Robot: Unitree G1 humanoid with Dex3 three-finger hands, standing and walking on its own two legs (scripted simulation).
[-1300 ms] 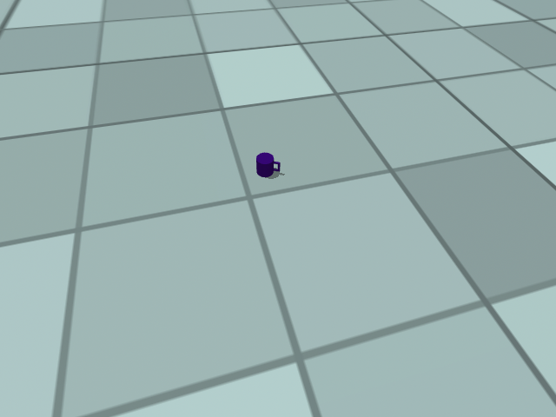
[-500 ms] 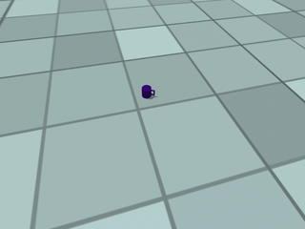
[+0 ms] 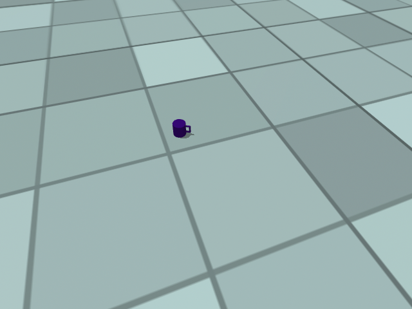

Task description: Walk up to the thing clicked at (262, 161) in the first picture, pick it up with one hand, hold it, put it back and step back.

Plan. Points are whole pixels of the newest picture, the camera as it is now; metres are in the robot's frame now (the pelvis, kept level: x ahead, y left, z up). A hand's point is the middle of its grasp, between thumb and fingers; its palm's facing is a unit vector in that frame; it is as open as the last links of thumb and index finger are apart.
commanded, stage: walk up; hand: left
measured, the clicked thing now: (181, 128) +1.35 +0.08 -0.73
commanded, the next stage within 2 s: none
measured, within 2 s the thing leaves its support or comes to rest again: neither
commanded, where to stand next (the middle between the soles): +0.95 -0.08 m, yaw -7 degrees
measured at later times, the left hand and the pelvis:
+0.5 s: hand (111, 292) +0.21 +0.19 -0.14, palm faces -0.06 -0.93 -0.35, open 7.4 cm; pelvis +0.18 -0.08 +0.00, yaw -5 degrees
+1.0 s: hand (136, 162) +0.56 +0.18 -0.13, palm faces -0.19 -0.89 -0.41, open 7.4 cm; pelvis +0.43 -0.08 -0.02, yaw -7 degrees
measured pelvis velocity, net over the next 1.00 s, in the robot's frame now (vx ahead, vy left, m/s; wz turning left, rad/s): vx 0.43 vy -0.08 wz -0.13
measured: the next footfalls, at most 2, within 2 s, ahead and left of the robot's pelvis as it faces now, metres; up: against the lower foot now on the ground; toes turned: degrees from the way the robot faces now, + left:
right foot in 0.12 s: +0.16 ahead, -0.18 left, +0.00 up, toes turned -5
left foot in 0.60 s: +0.41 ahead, +0.07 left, +0.00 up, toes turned +0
